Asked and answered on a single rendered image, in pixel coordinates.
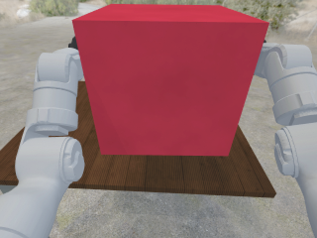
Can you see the left robot hand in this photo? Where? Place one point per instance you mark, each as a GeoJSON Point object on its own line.
{"type": "Point", "coordinates": [73, 44]}

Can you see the right robot upper arm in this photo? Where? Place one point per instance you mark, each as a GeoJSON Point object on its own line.
{"type": "Point", "coordinates": [295, 153]}

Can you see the robot left forearm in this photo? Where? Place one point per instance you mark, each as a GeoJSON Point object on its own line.
{"type": "Point", "coordinates": [55, 90]}

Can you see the carton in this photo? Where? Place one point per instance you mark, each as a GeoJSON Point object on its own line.
{"type": "Point", "coordinates": [167, 79]}

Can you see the table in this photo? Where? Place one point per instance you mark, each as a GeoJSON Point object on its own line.
{"type": "Point", "coordinates": [238, 174]}

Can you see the robot right forearm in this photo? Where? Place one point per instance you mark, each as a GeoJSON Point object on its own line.
{"type": "Point", "coordinates": [292, 81]}

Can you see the left robot upper arm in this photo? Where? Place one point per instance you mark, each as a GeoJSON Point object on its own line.
{"type": "Point", "coordinates": [46, 166]}

